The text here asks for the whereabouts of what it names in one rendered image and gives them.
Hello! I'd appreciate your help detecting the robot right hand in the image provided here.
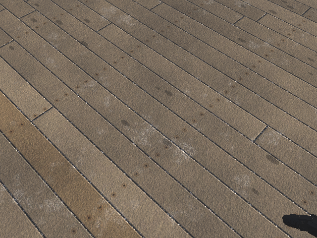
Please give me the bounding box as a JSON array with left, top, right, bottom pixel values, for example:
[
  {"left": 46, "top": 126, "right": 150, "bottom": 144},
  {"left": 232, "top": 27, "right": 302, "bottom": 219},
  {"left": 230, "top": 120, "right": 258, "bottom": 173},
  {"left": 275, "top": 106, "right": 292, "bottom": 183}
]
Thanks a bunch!
[{"left": 282, "top": 214, "right": 317, "bottom": 238}]

